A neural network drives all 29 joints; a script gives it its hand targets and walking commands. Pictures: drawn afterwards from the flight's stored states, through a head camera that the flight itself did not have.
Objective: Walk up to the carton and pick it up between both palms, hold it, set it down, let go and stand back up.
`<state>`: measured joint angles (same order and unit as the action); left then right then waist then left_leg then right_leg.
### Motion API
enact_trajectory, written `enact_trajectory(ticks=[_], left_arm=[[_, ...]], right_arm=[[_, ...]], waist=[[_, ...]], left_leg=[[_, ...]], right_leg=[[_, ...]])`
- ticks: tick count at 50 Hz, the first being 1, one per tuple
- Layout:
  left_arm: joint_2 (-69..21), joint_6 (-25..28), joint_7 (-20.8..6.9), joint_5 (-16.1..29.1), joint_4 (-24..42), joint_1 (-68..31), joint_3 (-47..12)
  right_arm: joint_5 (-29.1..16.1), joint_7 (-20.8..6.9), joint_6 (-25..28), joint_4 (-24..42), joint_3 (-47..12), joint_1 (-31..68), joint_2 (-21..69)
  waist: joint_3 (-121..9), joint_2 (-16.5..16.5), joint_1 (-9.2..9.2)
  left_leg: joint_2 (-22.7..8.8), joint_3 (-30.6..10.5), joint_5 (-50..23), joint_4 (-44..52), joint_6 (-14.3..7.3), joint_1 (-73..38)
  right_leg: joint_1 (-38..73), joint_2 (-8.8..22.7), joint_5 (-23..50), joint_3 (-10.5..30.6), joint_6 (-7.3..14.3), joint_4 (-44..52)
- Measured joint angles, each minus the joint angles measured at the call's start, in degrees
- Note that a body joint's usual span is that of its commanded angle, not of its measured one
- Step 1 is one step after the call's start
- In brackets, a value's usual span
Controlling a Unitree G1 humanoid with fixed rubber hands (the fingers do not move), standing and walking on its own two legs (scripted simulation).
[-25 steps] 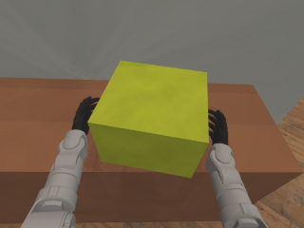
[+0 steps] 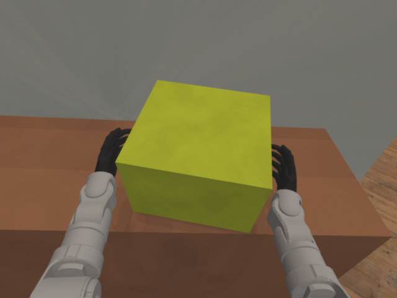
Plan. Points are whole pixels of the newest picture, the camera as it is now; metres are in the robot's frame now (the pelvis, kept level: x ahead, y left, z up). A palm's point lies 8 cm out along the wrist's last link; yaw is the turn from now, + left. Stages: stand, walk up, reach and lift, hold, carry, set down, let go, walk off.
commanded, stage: reach and lift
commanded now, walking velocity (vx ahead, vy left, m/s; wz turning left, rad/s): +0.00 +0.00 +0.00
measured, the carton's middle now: (201, 153) +0.45 +0.02 +0.07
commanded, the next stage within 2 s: hold in 1.96 s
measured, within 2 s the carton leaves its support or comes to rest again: neither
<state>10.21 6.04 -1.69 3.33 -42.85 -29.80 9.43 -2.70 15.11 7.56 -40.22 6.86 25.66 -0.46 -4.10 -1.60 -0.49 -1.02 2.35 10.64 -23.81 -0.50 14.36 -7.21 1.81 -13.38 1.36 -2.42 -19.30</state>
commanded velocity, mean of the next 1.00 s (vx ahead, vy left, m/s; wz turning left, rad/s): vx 0.00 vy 0.00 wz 0.00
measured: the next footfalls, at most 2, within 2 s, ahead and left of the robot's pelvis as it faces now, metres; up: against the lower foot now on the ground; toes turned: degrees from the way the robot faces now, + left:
none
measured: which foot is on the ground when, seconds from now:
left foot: down 0.00-1.00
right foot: down 0.00-1.00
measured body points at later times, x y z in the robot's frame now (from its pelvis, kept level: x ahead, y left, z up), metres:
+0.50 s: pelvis -0.01 +0.00 +0.00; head -0.04 +0.02 +0.45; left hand +0.37 +0.20 +0.12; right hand +0.36 -0.17 +0.11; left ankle +0.02 +0.11 -0.74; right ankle -0.04 -0.15 -0.74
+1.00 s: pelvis -0.03 +0.00 +0.00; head -0.10 +0.02 +0.44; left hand +0.34 +0.21 +0.15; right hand +0.35 -0.16 +0.17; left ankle +0.02 +0.11 -0.74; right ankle -0.04 -0.15 -0.74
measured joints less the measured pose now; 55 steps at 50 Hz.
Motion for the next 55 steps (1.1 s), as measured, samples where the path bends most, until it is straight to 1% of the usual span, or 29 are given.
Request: enact_trajectory(ticks=[8, 12, 15, 18, 20, 23, 26, 29, 33, 37, 40, 44, 50, 55], left_arm=[[-0.1, -1.01, 0.41, -0.08, -0.31, -0.01, -0.16], [-0.11, -1.88, 1.65, -0.08, -0.32, -0.02, -1.25], [-0.12, -3.43, 3.12, -0.08, -0.33, -0.02, -2.91], [-0.11, -5.86, 4.53, -0.08, 0.14, -0.03, -4.77], [-0.1, -7.95, 5.25, -0.08, 1.32, -0.03, -5.63], [-0.1, -11.01, 5.67, -0.08, 3.8, 0.0, -5.91], [-0.1, -14.21, 6.02, -0.08, 7.48, 0.06, -5.85], [-0.13, -16.91, 6.01, -0.08, 9.61, 0.07, -5.38], [-0.23, -20.48, 5.45, -0.59, 10.0, 0.08, -4.28], [-0.25, -24.06, 5.33, -0.89, 10.36, 0.07, -3.75], [-0.25, -25.63, 5.58, -0.99, 11.49, 0.06, -3.6], [-0.31, -27.48, 6.37, -1.35, 13.85, -0.24, -3.44], [-1.01, -31.87, 6.48, -3.48, 13.96, -2.74, -2.4], [-1.97, -34.35, 7.43, -3.6, 14.57, -4.16, -2.43]], right_arm=[[0.03, -0.04, -0.09, -0.74, 0.06, 0.1, -0.04], [0.02, -0.28, -1.42, -0.75, 0.06, 0.52, -0.59], [0.02, -0.66, -3.56, -0.75, 0.06, 0.8, -1.4], [-0.27, -1.11, -6.36, -0.33, 0.06, 0.9, -2.27], [-1.44, -1.28, -8.28, 0.69, 0.07, 0.88, -2.7], [-3.92, -1.31, -11.03, 3.22, 0.07, 0.83, -3.08], [-5.71, -1.21, -12.66, 5.52, 0.07, 0.88, -3.39], [-5.93, -1.2, -14.1, 6.13, 0.07, 1.37, -3.53], [-5.94, -1.29, -17.37, 6.12, 0.06, 2.3, -3.53], [-5.93, -1.43, -19.19, 6.14, 0.07, 3.61, -3.73], [-5.93, -1.89, -20.18, 6.14, 0.07, 5.02, -4.17], [-5.93, -2.8, -20.51, 5.26, 0.07, 7.34, -5.0], [-5.94, -4.67, -20.96, -0.44, 0.06, 11.8, -6.8], [-5.93, -5.68, -21.64, -1.14, 0.07, 12.82, -8.3]], waist=[[0.81, 0.0, 0.0], [0.62, 0.0, 0.0], [0.02, 0.0, 0.0], [-0.76, 0.0, 0.0], [-1.06, 0.0, 0.0], [-1.22, 0.0, 0.0], [-1.33, 0.0, 0.0], [-1.34, 0.0, 0.0], [-1.3, 0.0, 0.0], [-1.28, 0.0, 0.0], [-1.28, 0.0, 0.0], [-1.28, 0.0, 0.0], [-1.28, 0.0, 0.0], [-1.28, 0.05, 0.0]], left_leg=[[0.0, 0.0, -0.3, 0.02, 0.0, -0.4], [0.0, 0.0, -0.38, 0.02, 0.0, -0.4], [0.0, 0.0, -0.38, 0.02, 0.0, -0.4], [0.0, -0.01, -0.39, 0.02, 0.0, -0.42], [0.0, -0.02, -0.4, 0.02, 0.0, -0.57], [-0.01, -0.02, -0.44, 0.02, 0.0, -0.99], [-0.01, -0.07, -0.53, 0.02, 0.0, -1.45], [-0.01, -0.08, -0.58, 0.02, 0.0, -2.27], [-0.01, -0.08, -0.63, 0.02, 0.0, -3.47], [-0.01, -0.09, -0.91, 0.03, 0.0, -3.87], [-0.01, -0.11, -1.19, 0.03, 0.0, -3.87], [-0.01, -0.13, -1.52, 0.06, 0.0, -3.88], [-0.01, -0.14, -2.08, 0.4, 0.0, -4.04], [-0.01, -0.24, -2.43, 0.69, 0.0, -4.13]], right_leg=[[0.51, 0.0, 0.42, 0.0, 0.0, 0.26], [0.52, 0.0, 0.48, -0.01, 0.0, 0.26], [0.52, 0.0, 0.49, -0.01, 0.0, 0.26], [0.54, 0.0, 0.49, -0.02, -0.03, 0.26], [0.69, 0.0, 0.49, -0.02, -0.1, 0.26], [1.12, 0.0, 0.51, -0.03, -0.16, 0.26], [1.6, -0.01, 0.58, -0.07, -0.17, 0.26], [2.42, -0.01, 0.64, -0.07, -0.19, 0.26], [3.61, -0.01, 0.71, -0.07, -0.19, 0.26], [4.03, -0.02, 0.97, -0.08, -0.19, 0.26], [4.03, -0.02, 1.24, -0.08, -0.19, 0.26], [4.03, -0.03, 1.55, -0.09, -0.19, 0.26], [4.03, -0.04, 1.92, -0.09, -0.19, 0.26], [4.03, -0.06, 2.1, -0.19, -0.19, 0.26]])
